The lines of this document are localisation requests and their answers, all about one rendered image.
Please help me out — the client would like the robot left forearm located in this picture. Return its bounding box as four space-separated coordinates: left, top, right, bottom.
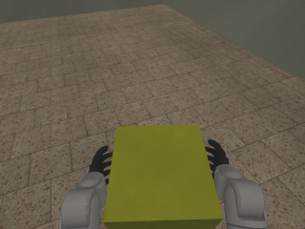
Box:
58 172 107 229

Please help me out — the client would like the robot right hand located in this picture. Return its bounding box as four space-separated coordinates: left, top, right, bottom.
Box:
205 139 229 179

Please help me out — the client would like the robot left hand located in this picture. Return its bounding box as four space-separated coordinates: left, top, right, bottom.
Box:
89 145 113 185

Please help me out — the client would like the carton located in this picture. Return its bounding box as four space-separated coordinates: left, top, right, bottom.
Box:
103 124 223 229

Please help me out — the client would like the robot right forearm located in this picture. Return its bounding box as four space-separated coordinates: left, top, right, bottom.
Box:
213 164 268 229

